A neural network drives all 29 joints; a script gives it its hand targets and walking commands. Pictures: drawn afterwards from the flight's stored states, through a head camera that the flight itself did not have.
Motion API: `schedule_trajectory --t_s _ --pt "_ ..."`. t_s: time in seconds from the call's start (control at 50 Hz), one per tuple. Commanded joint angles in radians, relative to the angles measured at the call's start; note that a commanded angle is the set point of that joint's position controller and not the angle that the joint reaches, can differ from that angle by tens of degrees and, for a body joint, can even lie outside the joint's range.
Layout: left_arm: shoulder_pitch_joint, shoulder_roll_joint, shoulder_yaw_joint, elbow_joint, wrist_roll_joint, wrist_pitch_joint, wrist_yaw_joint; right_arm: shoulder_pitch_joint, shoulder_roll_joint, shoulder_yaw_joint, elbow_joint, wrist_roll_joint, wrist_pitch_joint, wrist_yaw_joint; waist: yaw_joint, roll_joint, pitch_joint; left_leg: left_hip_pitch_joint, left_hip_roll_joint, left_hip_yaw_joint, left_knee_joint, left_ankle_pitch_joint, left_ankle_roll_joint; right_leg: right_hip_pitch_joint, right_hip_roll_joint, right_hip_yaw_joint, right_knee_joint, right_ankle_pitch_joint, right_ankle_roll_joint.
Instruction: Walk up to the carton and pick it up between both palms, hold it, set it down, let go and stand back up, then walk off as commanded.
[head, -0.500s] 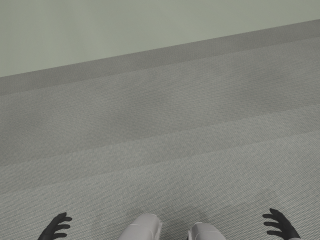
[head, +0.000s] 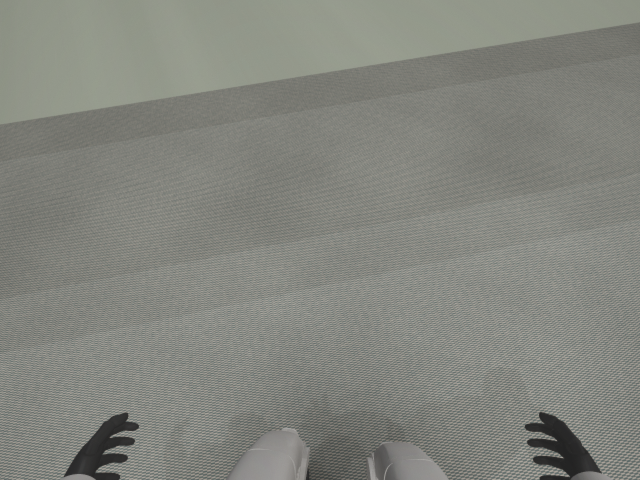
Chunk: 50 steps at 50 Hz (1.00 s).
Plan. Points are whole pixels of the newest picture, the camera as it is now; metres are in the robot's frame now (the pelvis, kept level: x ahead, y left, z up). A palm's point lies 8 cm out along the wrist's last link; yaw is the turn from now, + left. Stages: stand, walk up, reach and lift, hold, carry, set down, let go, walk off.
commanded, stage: walk up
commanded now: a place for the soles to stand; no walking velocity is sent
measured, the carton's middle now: out of the picture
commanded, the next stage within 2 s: none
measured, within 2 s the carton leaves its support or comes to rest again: neither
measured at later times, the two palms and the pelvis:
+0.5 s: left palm out of the picture -0.05 +0.37 -0.10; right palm out of the picture -0.04 -0.24 -0.10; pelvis -0.15 +0.06 +0.00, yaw +1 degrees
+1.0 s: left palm out of the picture -0.19 +0.39 -0.08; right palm out of the picture -0.16 -0.22 -0.10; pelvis -0.28 +0.08 +0.01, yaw -1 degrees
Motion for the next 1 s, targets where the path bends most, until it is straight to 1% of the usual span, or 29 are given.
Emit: schedule_trajectory --t_s 0.0,0.02,0.04,0.06,0.08,0.12,0.18,0.24,0.32,0.36,0.38,0.4,0.42,0.46,0.5,0.54,0.64,0.7,0.72,0.74,0.76,0.78,0.8,0.82,0.84,0.86,0.92,0.96,0.98 --pt "0.156 0.192 0.095 0.048 0.028 -0.034 0.010 -0.034 -0.197 -0.061 -0.083 -0.010 0.007 -0.010 0.047 0.066 -0.147 -0.080 0.163 -0.253 -0.160 0.264 0.146 0.179 -0.087 0.014 -0.510 0.143 -0.040" --pt "0.149 0.332 0.131 0.043 0.045 -0.031 0.014 -0.052 -0.154 -0.062 -0.100 -0.016 -0.003 -0.007 0.061 -0.278 -0.091 -0.282 -0.082 -0.046 0.142 -0.049 0.048 0.164 -0.359 0.498 -0.619 0.243 -0.153" --pt "0.083 0.350 0.147 -0.001 0.034 -0.036 0.014 -0.103 -0.190 -0.062 -0.097 -0.032 0.003 -0.022 0.068 -0.217 -0.058 -0.272 -0.102 -0.094 0.368 -0.299 0.007 0.027 -0.492 0.597 -0.605 0.506 -0.231" --pt "0.094 0.333 0.136 -0.027 0.020 -0.047 0.019 -0.071 -0.209 -0.067 -0.096 -0.025 0.001 -0.020 0.051 -0.092 -0.096 -0.213 -0.113 -0.160 0.484 -0.261 0.000 -0.006 -0.483 0.589 -0.570 0.581 -0.262" --pt "0.025 0.322 0.128 -0.036 0.023 -0.047 0.022 -0.053 -0.226 -0.072 -0.087 -0.025 0.003 -0.016 0.022 -0.098 -0.072 -0.194 -0.094 -0.161 0.561 -0.203 -0.001 -0.076 -0.414 0.506 -0.541 0.559 -0.297" --pt "-0.010 0.270 0.124 -0.055 0.020 -0.044 0.021 -0.039 -0.229 -0.081 -0.092 -0.025 0.000 -0.003 0.006 -0.110 -0.097 -0.186 -0.083 -0.141 0.591 -0.131 0.000 -0.035 -0.364 0.446 -0.523 0.455 -0.262" --pt "0.016 0.253 0.124 -0.068 0.018 -0.042 0.025 -0.005 -0.244 -0.089 -0.062 -0.023 0.011 0.004 0.026 -0.104 -0.116 -0.219 -0.078 -0.103 0.640 -0.116 -0.006 0.043 -0.368 0.454 -0.532 0.310 -0.250" --pt "0.074 0.251 0.131 -0.056 0.029 -0.038 0.026 -0.027 -0.212 -0.075 -0.113 -0.020 -0.002 0.015 0.036 -0.134 -0.203 -0.239 -0.005 -0.057 0.388 -0.195 -0.011 0.197 -0.359 0.415 -0.500 0.430 -0.290" --pt "0.073 0.286 0.145 -0.047 0.034 -0.025 0.026 0.036 -0.198 -0.070 -0.075 -0.019 -0.009 0.016 0.026 -0.215 -0.307 -0.107 0.035 -0.039 0.020 -0.190 0.030 0.201 -0.395 0.404 -0.441 0.500 -0.264" --pt "-0.006 0.290 0.135 -0.070 0.024 -0.007 0.014 0.195 -0.195 -0.077 -0.015 -0.021 -0.013 0.024 -0.052 -0.290 -0.377 0.147 -0.007 0.039 -0.221 -0.085 0.061 0.029 -0.324 0.306 -0.433 0.338 -0.188" --pt "-0.038 0.234 0.122 -0.059 0.017 -0.002 0.013 0.239 -0.228 -0.092 0.001 -0.041 -0.029 0.020 -0.106 -0.164 -0.358 0.321 0.053 -0.052 -0.360 0.025 0.096 -0.175 -0.238 0.178 -0.246 0.257 -0.112" --pt "-0.025 0.114 0.081 -0.074 0.006 -0.001 0.014 0.149 -0.350 -0.112 -0.034 -0.061 -0.028 0.007 -0.095 0.293 -0.297 0.273 0.292 -0.476 -0.488 0.179 0.202 -0.409 0.040 -0.045 0.016 -0.107 -0.015" --pt "-0.116 0.187 0.091 -0.053 0.027 0.001 0.031 0.087 -0.349 -0.111 -0.075 -0.043 -0.027 0.004 -0.124 0.159 -0.207 0.103 0.391 -0.617 -0.498 0.263 0.275 -0.384 0.073 0.057 0.203 -0.195 -0.013" --pt "-0.078 0.248 0.110 -0.019 0.007 -0.007 0.020 -0.040 -0.280 -0.083 -0.103 -0.040 -0.032 -0.006 -0.038 0.011 -0.168 0.010 0.334 -0.426 -0.429 0.309 0.303 -0.301 0.047 0.083 0.368 -0.051 -0.026" --pt "-0.014 0.231 0.107 0.012 0.011 -0.011 0.007 -0.074 -0.233 -0.068 -0.120 -0.024 -0.023 -0.010 -0.020 0.064 -0.171 -0.050 0.279 -0.336 -0.362 0.432 0.307 -0.228 0.032 0.022 0.431 -0.015 -0.021" --pt "-0.003 0.219 0.106 0.009 0.009 -0.003 0.001 -0.064 -0.233 -0.068 -0.121 -0.027 -0.020 -0.011 -0.030 0.143 -0.147 -0.050 0.245 -0.325 -0.384 0.354 0.289 -0.206 0.033 -0.002 0.400 -0.024 -0.021" --pt "0.021 0.200 0.090 0.020 0.012 0.003 -0.004 -0.022 -0.252 -0.078 -0.092 -0.027 0.000 -0.010 -0.039 0.169 -0.118 0.003 0.274 -0.417 -0.417 0.173 0.276 -0.081 0.011 -0.047 0.039 -0.127 -0.027" --pt "0.181 0.184 0.101 0.068 0.026 -0.008 0.000 -0.084 -0.236 -0.069 -0.089 -0.027 0.019 -0.003 0.055 0.194 -0.146 -0.101 0.221 -0.320 -0.346 0.055 0.164 0.178 -0.033 -0.072 -0.419 0.041 -0.065" --pt "0.179 0.228 0.111 0.074 0.044 -0.013 0.001 -0.052 -0.183 -0.063 -0.086 -0.024 0.020 -0.005 0.032 -0.024 -0.111 -0.208 0.082 -0.202 -0.123 -0.189 0.094 0.220 -0.121 0.144 -0.542 0.009 -0.098" --pt "0.132 0.359 0.142 0.041 0.048 -0.021 0.009 -0.131 -0.164 -0.059 -0.108 -0.038 0.006 -0.015 0.086 -0.298 -0.022 -0.344 -0.120 -0.024 0.195 -0.245 0.027 0.056 -0.435 0.635 -0.697 0.146 -0.188" --pt "0.070 0.380 0.145 -0.024 0.045 -0.037 0.015 -0.166 -0.213 -0.068 -0.106 -0.037 0.011 -0.025 0.075 -0.155 0.002 -0.261 -0.122 -0.151 0.425 -0.269 -0.004 -0.107 -0.490 0.670 -0.659 0.333 -0.248" --pt "0.027 0.339 0.130 -0.022 0.029 -0.038 0.024 -0.107 -0.219 -0.075 -0.073 -0.030 0.011 -0.015 0.029 -0.096 -0.003 -0.186 -0.107 -0.172 0.513 -0.179 -0.001 -0.137 -0.424 0.573 -0.609 0.355 -0.245" --pt "-0.011 0.315 0.126 -0.050 0.034 -0.039 0.023 -0.052 -0.217 -0.076 -0.077 -0.021 0.008 -0.005 0.002 -0.118 -0.042 -0.187 -0.116 -0.141 0.589 -0.166 -0.004 -0.127 -0.395 0.520 -0.570 0.452 -0.288" --pt "-0.021 0.283 0.120 -0.058 0.029 -0.038 0.022 -0.038 -0.240 -0.085 -0.070 -0.020 0.008 -0.006 -0.011 -0.064 -0.059 -0.177 -0.120 -0.152 0.626 -0.126 -0.002 -0.076 -0.363 0.470 -0.550 0.427 -0.260" --pt "-0.050 0.280 0.119 -0.061 0.023 -0.040 0.024 -0.024 -0.229 -0.087 -0.077 -0.024 0.007 -0.003 -0.022 -0.124 -0.062 -0.167 -0.095 -0.132 0.653 -0.129 -0.009 -0.044 -0.350 0.433 -0.507 0.526 -0.280" --pt "-0.013 0.253 0.117 -0.074 0.027 -0.043 0.028 -0.016 -0.224 -0.087 -0.074 -0.022 0.009 0.002 0.000 -0.071 -0.089 -0.171 -0.099 -0.105 0.648 -0.133 -0.002 -0.016 -0.339 0.422 -0.491 0.561 -0.277" --pt "0.108 0.239 0.123 -0.064 0.028 -0.044 0.033 -0.049 -0.195 -0.072 -0.109 -0.012 0.003 0.004 0.054 -0.130 -0.212 -0.254 -0.052 -0.074 0.482 -0.212 -0.014 0.269 -0.359 0.447 -0.442 0.663 -0.305" --pt "0.109 0.254 0.139 -0.057 0.030 -0.038 0.038 -0.033 -0.206 -0.071 -0.102 -0.010 -0.003 0.003 0.041 -0.094 -0.276 -0.243 -0.001 -0.068 0.338 -0.211 -0.015 0.307 -0.380 0.430 -0.404 0.743 -0.305" --pt "0.103 0.243 0.131 -0.057 0.030 -0.034 0.041 -0.031 -0.182 -0.062 -0.108 -0.010 -0.004 0.005 0.041 -0.142 -0.264 -0.227 0.012 -0.045 0.255 -0.237 0.006 0.268 -0.384 0.440 -0.385 0.820 -0.317"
